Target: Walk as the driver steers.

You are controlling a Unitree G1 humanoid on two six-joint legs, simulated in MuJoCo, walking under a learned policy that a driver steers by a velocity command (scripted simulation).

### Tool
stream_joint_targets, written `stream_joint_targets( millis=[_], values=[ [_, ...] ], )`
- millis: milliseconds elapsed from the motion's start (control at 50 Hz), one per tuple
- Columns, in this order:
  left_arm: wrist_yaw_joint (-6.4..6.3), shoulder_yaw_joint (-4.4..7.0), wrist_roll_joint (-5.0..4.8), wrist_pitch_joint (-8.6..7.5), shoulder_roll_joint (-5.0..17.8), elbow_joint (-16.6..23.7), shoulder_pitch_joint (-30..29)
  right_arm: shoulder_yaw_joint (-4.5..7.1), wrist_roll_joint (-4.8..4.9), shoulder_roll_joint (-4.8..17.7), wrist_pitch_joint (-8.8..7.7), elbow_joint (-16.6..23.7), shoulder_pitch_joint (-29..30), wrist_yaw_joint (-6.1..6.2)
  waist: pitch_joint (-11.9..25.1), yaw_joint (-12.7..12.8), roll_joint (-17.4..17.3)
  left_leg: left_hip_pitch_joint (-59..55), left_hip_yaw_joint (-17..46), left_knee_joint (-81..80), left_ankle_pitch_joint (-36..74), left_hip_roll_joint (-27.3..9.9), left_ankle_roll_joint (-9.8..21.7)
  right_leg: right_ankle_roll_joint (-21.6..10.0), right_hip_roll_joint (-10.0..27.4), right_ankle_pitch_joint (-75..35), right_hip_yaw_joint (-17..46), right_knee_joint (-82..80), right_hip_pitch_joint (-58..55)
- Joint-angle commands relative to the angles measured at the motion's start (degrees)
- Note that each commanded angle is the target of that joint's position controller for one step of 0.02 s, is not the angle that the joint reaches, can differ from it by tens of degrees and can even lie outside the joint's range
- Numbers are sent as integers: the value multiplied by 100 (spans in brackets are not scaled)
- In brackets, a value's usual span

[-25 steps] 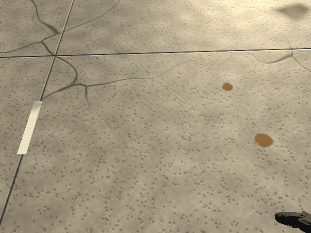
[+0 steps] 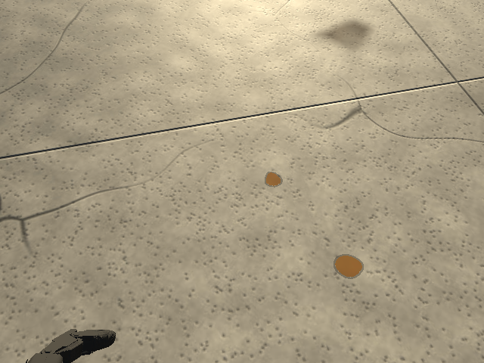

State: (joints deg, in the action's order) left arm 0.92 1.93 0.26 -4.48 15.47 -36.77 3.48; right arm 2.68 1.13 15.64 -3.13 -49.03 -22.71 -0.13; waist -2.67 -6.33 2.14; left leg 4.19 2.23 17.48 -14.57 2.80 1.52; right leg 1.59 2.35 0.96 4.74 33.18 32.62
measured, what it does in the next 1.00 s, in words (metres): walks ahead, turning left: right foot, then left foot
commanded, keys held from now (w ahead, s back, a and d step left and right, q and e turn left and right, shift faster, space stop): q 1.00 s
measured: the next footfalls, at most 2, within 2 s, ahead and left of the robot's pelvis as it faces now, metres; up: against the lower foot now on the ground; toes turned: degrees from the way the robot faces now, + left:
right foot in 0.06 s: +0.22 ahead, -0.13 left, +0.00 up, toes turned +5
left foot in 0.48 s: +0.13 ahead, +0.12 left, +0.00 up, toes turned +20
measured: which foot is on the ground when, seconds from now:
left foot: down 0.00-0.08, up 0.10-0.46, down 0.48-0.96, up 0.98-1.00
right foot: up 0.00-0.04, down 0.06-0.48, up 0.50-0.94, down 0.96-1.00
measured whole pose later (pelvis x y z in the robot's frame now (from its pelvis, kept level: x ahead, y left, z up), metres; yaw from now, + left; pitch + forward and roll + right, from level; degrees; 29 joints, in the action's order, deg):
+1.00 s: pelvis +0.12 -0.01 -0.01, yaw +35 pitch +1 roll -1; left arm 0.1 4.5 0.4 -0.9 17.0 -44.6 6.1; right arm 4.3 1.2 19.2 3.3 -34.6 -9.4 1.5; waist -2.2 -0.8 -2.5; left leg 21.1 13.0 36.6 -20.0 6.7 1.3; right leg 0.2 -2.7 13.4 3.1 27.5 14.7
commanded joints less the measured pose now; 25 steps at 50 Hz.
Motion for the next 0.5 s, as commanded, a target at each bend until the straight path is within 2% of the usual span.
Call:
stream_joint_targets(
  millis=[20, 40, 60, 80, 100, 120, 140, 160, 180, 220, 260, 320, 380, 420, 460, 480, 500],
  values=[
    [13, 201, 3, -108, 559, 368, -17, 277, 58, 1112, 41, 366, 235, 102, 382, 456, -839, 258, 1049, 304, 2902, -1189, 635, -105, -337, -287, -96, -530, -1062],
    [-7, 251, 27, -115, 645, 279, 259, 281, 70, 1103, 64, 429, 393, 126, 502, 660, -827, 340, 1079, 635, 2822, -1101, 504, -219, -321, -530, -116, -805, -1541],
    [-54, 318, 82, -120, 813, 195, 584, 249, 53, 975, 57, 495, 431, 130, 722, 827, -716, 584, 998, 1158, 2659, -836, 309, -383, -136, -1087, -105, -1054, -2264],
    [-135, 407, 190, -107, 1209, 175, 1160, 144, -77, 657, 28, 709, 498, 125, 1419, 1037, -78, 1363, 784, 2447, 1225, -427, 53, -740, 858, -2903, 635, -694, -3603],
    [-161, 402, 219, 33, 1319, 232, 1218, -5, -115, 162, 35, 584, -676, 109, 2287, 653, 1303, 2689, 396, 4168, -2690, 120, -283, -1640, 2391, -4468, 1926, -252, -5040],
    [-118, 374, 93, 158, 1051, 249, 1252, 100, 12, 715, 104, 506, -835, 124, 2626, 805, 1184, 2926, 521, 4899, -2714, -110, -374, -1792, 2414, -2968, 2324, -604, -4749],
    [-118, 299, 31, 216, 781, 258, 1001, 218, 75, 980, 205, 574, -310, 164, 1897, 834, 733, 3279, 388, 5226, -2302, -284, -466, -1609, 2011, -1869, 1860, -884, -4195],
    [-125, 242, 6, 252, 634, 222, 640, 242, 61, 949, 321, 635, -14, 221, 1393, 736, 497, 3389, 253, 5215, -1952, -436, -552, -1459, 1746, -1188, 1450, -1119, -3576],
    [-118, 207, 29, 273, 560, 214, 335, 276, 19, 935, 457, 654, 52, 267, 1061, 617, 513, 3205, 231, 5180, -1696, -568, -641, -1434, 1594, -730, 1115, -1350, -2916],
    [-123, 254, 143, 264, 661, 140, -52, 269, -11, 731, 632, 723, -38, 301, 714, 395, 724, 2528, 29, 4989, -1245, -602, -729, -1448, 1314, -280, 464, -1785, -1832],
    [-160, 278, 145, 234, 660, 51, -143, 264, -36, 608, 663, 831, 60, 289, 675, 375, 695, 2337, -68, 4547, -968, -642, -706, -1512, 1314, -268, 105, -1897, -1666],
    [-222, 336, 83, 257, 787, -66, -188, 210, -74, 521, 649, 1066, 490, 182, 781, 482, 528, 2014, -124, 3627, -523, -772, -570, -1561, 1444, -360, -189, -1888, -1767],
    [-219, 400, 22, 332, 984, -192, -128, 227, -59, 652, 667, 1235, 723, 63, 811, 548, 508, 1701, -272, 3028, -405, -745, -415, -1529, 1611, -263, -301, -1812, -1928],
    [-198, 430, -62, 374, 1085, -272, -118, 263, -52, 738, 691, 1306, 758, 0, 762, 510, 503, 1488, -387, 2512, -368, -688, -263, -1385, 1675, -109, -357, -1629, -2054],
    [-199, 429, -164, 426, 1039, -379, -92, 320, -81, 782, 685, 1250, 561, -30, 750, 361, 350, 874, -557, 1546, 198, -462, -6, -994, 1476, 388, -646, -1099, -1901],
    [-190, 391, -151, 458, 842, -518, 179, 395, -120, 966, 676, 1221, 414, 5, 656, 359, -75, 471, -235, 970, 731, -493, 209, -592, 1190, 983, -941, -454, -1547],
    [-157, 302, 71, 481, 499, -466, 395, 548, -119, 1634, 656, 1346, 369, 122, 560, 586, -1822, -125, 1658, 360, 2572, -1844, 779, 69, 392, 2621, -1618, 1300, -346]
  ],
)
